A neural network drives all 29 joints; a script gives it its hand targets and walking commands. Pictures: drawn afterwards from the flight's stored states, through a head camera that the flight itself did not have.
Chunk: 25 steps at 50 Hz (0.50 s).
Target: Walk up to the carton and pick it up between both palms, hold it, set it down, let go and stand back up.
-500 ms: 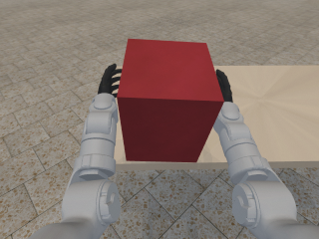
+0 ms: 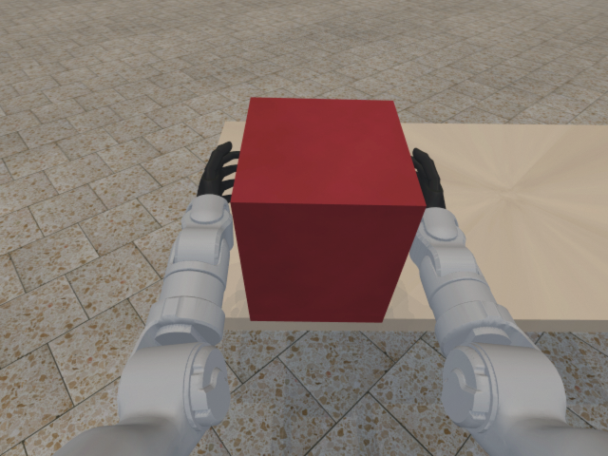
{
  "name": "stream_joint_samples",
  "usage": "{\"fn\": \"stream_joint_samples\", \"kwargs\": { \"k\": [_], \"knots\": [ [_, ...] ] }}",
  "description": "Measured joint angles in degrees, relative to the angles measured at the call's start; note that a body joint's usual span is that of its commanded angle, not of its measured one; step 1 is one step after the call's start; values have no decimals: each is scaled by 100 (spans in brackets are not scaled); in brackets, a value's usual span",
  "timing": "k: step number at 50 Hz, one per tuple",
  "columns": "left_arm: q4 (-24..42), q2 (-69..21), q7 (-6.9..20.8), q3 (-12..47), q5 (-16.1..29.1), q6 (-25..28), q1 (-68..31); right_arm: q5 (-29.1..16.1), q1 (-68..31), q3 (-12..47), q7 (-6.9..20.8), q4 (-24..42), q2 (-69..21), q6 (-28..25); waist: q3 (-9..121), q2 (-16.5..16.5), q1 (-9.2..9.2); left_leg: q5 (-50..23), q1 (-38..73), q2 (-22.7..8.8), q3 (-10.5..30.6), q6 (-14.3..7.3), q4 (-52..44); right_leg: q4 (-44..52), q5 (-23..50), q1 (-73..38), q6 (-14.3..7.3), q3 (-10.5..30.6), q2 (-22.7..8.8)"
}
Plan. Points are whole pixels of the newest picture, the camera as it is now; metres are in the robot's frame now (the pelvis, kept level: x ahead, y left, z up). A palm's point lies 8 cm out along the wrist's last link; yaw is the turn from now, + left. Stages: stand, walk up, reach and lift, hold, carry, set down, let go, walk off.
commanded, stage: set down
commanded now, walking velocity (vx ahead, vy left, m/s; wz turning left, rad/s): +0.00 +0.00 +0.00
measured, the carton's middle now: (319, 214) +0.41 +0.00 +0.12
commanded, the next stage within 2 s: none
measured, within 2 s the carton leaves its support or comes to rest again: neither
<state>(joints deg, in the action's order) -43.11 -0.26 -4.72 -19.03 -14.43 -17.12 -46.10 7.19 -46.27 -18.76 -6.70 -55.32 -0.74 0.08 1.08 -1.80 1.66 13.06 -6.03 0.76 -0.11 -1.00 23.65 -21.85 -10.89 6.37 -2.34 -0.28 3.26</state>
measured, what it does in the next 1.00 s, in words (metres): stands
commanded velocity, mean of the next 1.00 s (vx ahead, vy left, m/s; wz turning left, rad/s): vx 0.00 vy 0.00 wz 0.00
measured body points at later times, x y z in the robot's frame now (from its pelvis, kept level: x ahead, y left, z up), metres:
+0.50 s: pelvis +0.01 +0.00 +0.00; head -0.02 +0.01 +0.45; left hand +0.42 +0.14 +0.12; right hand +0.41 -0.15 +0.13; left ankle +0.00 +0.11 -0.74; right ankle +0.02 -0.09 -0.74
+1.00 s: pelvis +0.02 +0.00 +0.00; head +0.02 +0.02 +0.45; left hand +0.44 +0.14 +0.09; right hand +0.43 -0.15 +0.10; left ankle +0.00 +0.11 -0.74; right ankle +0.02 -0.09 -0.74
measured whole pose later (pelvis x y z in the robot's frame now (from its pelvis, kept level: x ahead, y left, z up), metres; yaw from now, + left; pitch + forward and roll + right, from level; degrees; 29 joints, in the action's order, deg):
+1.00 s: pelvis +0.02 +0.00 +0.00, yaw +0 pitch +0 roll +0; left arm -55.8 -0.8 -6.0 -22.1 -14.4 -8.3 -47.3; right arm 18.2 -47.2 -29.3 -3.4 -59.2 -1.8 -2.5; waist 0.5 -1.6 1.4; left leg 14.1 -9.8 0.8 -0.1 -0.8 23.6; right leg -21.8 -11.8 10.1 -2.3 -0.3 3.2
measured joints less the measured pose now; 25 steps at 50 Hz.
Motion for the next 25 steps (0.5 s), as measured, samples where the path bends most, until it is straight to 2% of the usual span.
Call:
{"fn": "stream_joint_samples", "kwargs": {
  "k": [6, 13, 18, 25],
  "knots": [
    [-155, 3, -19, 1, 0, 32, -1, -33, 26, -32, 0, -115, 0, -22, -253, -1, 0, 1, 1, 0, 0, 7, -1, 3, 1, -2, 0, 0, -1],
    [-158, -37, -54, 1, 0, 276, -2, -112, 84, -35, -9, -112, 11, -303, -48, 44, 14, 48, -9, 0, 0, 15, -2, 3, -49, 8, 0, 0, -1],
    [-249, -37, -62, 0, 0, 362, -8, 121, 62, -122, 25, -124, 12, -306, 161, 65, 17, 76, -10, 0, 1, 15, -2, 3, -79, 9, 0, 0, 0],
    [-774, -26, -68, -118, 0, 364, -34, 567, -59, -524, 181, -428, -1, -121, -99, 32, 0, 45, -12, 0, -1, 15, -2, 3, -41, 12, 0, -1, -1]
  ]
}}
